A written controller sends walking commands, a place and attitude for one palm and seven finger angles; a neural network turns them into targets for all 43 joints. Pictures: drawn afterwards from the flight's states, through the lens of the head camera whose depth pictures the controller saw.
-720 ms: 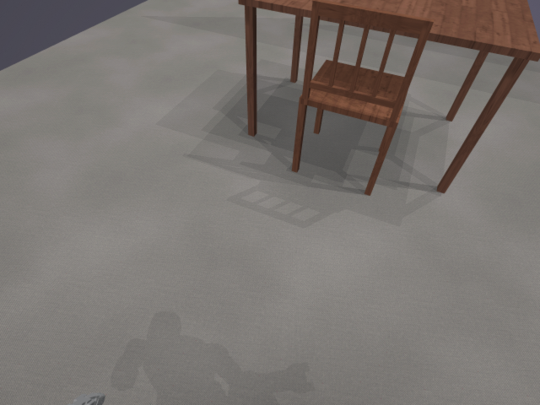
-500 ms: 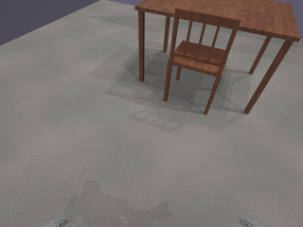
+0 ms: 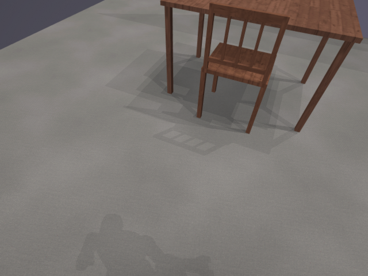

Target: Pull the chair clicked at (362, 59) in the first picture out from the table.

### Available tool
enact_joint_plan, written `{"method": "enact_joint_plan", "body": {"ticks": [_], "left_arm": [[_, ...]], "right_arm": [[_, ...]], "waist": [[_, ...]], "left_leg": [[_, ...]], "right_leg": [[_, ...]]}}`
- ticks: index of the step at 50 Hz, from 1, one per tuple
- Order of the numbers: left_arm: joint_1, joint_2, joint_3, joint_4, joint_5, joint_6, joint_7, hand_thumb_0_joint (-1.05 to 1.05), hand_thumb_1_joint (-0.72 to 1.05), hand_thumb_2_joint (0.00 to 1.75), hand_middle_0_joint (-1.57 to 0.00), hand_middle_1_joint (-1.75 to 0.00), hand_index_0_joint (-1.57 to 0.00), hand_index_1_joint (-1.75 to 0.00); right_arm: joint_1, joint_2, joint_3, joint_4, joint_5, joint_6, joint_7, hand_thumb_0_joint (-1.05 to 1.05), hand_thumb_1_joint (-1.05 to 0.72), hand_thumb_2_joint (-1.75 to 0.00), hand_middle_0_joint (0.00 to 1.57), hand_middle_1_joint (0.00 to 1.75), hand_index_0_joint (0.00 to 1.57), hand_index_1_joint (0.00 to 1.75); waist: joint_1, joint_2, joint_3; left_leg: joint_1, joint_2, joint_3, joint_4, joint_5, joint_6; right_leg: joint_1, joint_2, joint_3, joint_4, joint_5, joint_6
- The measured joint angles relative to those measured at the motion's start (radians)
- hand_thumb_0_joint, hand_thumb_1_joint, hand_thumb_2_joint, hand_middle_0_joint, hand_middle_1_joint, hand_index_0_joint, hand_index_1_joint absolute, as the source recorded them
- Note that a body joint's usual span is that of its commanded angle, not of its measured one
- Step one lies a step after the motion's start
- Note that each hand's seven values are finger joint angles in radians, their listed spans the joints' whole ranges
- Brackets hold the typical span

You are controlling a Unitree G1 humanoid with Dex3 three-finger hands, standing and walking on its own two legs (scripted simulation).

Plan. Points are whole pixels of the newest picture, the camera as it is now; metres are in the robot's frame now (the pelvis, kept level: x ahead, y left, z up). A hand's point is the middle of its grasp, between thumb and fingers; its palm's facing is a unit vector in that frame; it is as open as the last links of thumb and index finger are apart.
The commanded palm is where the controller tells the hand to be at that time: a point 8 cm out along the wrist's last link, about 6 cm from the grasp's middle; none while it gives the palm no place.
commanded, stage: stand and wait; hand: left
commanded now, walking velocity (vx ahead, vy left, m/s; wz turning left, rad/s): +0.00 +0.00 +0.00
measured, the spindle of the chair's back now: (241, 42) +1.33 -0.25 -0.11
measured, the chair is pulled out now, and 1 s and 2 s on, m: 0.00 0.00 0.00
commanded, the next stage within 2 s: look at it before walking up in 0.10 s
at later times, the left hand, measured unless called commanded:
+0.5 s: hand out of the picture +0.07 +0.24 -0.15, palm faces -0.02 -0.95 -0.33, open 7.4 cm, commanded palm none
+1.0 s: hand out of the picture +0.04 +0.22 -0.17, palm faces -0.02 -0.96 -0.27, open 7.4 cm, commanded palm none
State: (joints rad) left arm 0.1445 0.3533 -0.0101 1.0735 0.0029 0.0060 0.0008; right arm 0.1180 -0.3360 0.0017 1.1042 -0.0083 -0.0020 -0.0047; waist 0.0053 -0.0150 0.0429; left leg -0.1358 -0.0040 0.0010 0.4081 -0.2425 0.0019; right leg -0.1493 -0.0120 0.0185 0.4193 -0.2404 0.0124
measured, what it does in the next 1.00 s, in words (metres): stands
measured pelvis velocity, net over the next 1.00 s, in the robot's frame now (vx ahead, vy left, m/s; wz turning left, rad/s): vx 0.01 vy -0.01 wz -0.02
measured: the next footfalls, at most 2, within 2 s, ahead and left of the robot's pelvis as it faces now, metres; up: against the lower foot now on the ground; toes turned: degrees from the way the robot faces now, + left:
right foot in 1.50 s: +0.33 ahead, -0.15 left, +0.00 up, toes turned -14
left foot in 1.92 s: +0.47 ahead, +0.08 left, +0.00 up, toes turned +6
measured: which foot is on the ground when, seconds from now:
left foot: down 0.00-1.00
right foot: down 0.00-1.00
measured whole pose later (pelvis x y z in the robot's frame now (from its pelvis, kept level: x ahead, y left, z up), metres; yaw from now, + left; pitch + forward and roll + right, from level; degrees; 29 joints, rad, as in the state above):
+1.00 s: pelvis +0.01 -0.01 +0.00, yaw -1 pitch -1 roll +0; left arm 0.23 0.29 -0.01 1.09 0.01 0.02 -0.01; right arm 0.18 -0.28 0.01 1.12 -0.02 0.01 0.00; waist 0.02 -0.01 -0.01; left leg -0.16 0.02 0.01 0.47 -0.31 -0.01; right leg -0.17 0.01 0.03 0.47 -0.28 -0.01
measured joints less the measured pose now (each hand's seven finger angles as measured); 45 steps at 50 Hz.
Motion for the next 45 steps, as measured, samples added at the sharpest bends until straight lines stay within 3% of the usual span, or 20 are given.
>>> {"method": "enact_joint_plan", "body": {"ticks": [45], "left_arm": [[0.012,-0.019,-0.001,0.023,0.004,-0.002,0.005,0.01,0.90,0.90,-0.20,-0.30,-0.20,-0.30]], "right_arm": [[0.004,0.013,0.006,0.021,-0.003,-0.001,-0.001,0.01,-0.91,-0.90,0.20,0.30,0.21,0.30]], "waist": [[0.004,0.004,-0.014]], "left_leg": [[0.001,0.015,0.000,-0.027,0.025,-0.014]], "right_leg": [[-0.001,0.014,0.000,-0.026,0.026,-0.010]]}}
